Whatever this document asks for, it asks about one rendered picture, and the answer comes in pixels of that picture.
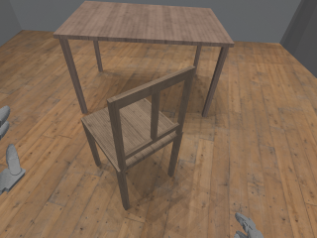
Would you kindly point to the table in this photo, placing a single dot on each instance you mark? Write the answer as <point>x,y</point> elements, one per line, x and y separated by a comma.
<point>146,24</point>

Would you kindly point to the right robot hand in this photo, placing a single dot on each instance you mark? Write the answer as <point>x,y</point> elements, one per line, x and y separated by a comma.
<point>249,227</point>

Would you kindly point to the left robot hand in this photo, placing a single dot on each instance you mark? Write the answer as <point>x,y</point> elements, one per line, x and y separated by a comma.
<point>11,175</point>

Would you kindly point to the chair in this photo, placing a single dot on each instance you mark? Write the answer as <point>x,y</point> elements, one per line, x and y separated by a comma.
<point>130,128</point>

